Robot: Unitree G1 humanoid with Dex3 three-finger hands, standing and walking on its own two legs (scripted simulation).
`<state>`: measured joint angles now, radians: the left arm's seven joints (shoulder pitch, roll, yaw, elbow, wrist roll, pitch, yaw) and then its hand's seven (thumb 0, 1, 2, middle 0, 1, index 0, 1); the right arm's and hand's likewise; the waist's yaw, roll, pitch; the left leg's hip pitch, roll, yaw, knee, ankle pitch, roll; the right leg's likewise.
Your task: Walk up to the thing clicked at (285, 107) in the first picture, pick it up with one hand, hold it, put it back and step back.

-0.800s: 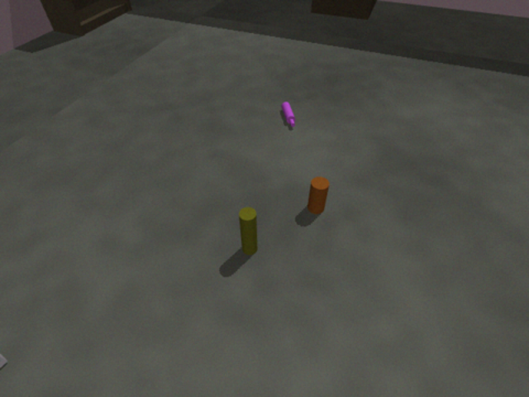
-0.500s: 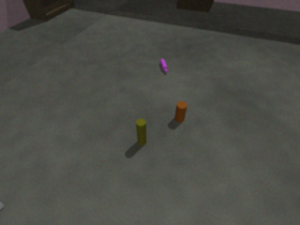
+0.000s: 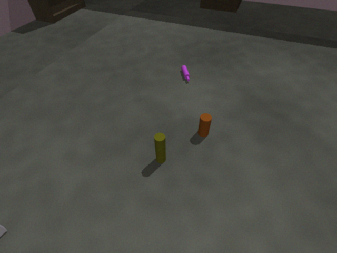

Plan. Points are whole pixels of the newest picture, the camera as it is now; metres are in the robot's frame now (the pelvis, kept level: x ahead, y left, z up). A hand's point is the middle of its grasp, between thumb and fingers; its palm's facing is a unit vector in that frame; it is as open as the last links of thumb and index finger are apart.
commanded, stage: stand
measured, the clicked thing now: (186, 73) +1.93 -0.19 -0.75
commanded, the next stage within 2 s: walk up in 0.32 s
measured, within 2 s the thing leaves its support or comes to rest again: neither
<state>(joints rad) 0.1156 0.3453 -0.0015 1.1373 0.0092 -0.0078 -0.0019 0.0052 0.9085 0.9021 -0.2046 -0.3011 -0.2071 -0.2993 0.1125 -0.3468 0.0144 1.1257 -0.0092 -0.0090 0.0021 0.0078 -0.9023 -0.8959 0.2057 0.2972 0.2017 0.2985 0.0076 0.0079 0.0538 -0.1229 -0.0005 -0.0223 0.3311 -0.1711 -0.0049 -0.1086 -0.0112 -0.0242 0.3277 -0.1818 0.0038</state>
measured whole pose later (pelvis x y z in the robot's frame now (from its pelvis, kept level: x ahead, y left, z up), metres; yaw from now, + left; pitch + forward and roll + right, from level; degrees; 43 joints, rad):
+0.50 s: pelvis -0.01 -0.03 -0.01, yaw +9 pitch +0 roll +1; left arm 0.04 0.40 0.06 0.95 0.01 0.02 -0.01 0.00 0.91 0.90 -0.20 -0.30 -0.21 -0.30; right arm 0.19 -0.37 -0.05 0.98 -0.02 0.02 0.00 0.01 -0.90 -0.90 0.21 0.30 0.20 0.30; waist -0.02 -0.01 0.12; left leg -0.27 -0.05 -0.17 0.45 -0.18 -0.03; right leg -0.23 0.03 0.01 0.56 -0.40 -0.03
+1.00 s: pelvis -0.01 -0.03 -0.03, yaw +26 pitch -4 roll +1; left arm 0.23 0.42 0.07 0.84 0.01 0.07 -0.02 0.01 0.91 0.90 -0.20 -0.30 -0.21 -0.30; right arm 0.20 -0.36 -0.04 0.80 -0.03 -0.01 0.00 0.01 -0.90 -0.90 0.21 0.30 0.20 0.30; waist 0.05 -0.08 0.15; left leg -0.31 -0.02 0.01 0.68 -0.31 0.03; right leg -0.31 -0.07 -0.10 0.96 -0.56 -0.01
